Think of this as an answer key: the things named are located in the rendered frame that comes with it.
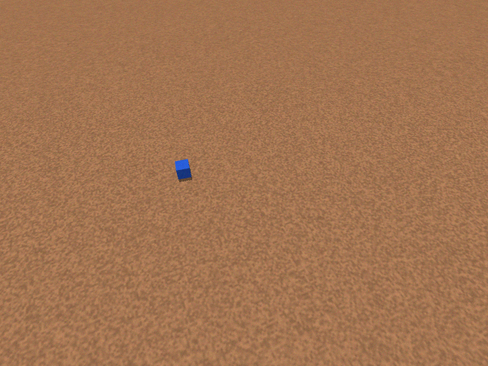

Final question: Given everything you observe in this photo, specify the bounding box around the cube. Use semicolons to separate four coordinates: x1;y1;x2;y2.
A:
175;159;191;179

